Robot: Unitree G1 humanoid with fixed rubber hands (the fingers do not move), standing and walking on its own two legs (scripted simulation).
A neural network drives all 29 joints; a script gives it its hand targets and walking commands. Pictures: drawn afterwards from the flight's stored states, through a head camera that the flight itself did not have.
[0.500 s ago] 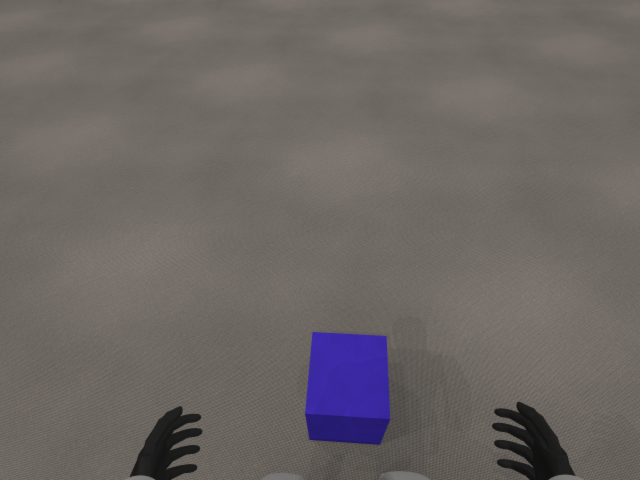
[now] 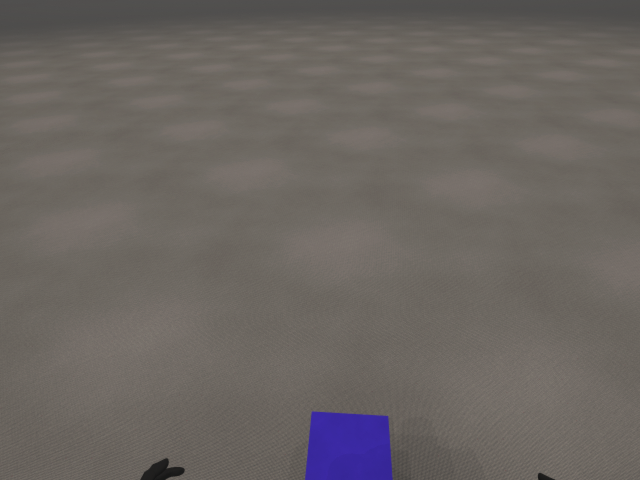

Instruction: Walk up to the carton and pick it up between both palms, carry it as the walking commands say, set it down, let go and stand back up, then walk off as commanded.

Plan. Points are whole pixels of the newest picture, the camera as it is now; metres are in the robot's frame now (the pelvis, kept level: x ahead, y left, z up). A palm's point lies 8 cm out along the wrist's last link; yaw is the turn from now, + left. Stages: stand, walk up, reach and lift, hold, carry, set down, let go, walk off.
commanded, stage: stand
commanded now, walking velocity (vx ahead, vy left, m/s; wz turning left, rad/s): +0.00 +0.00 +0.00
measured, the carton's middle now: (347, 478) +0.40 -0.03 -0.62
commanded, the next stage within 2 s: walk off in 1.52 s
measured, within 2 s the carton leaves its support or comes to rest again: neither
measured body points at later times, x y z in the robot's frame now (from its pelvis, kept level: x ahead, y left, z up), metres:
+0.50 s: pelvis -0.01 +0.00 +0.00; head -0.08 -0.01 +0.44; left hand +0.11 +0.26 -0.09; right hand +0.09 -0.27 -0.10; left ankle -0.03 +0.10 -0.71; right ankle -0.01 -0.08 -0.71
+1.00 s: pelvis -0.04 +0.00 +0.00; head -0.08 -0.01 +0.45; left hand +0.07 +0.26 -0.11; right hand +0.02 -0.27 -0.13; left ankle -0.03 +0.10 -0.71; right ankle -0.01 -0.08 -0.71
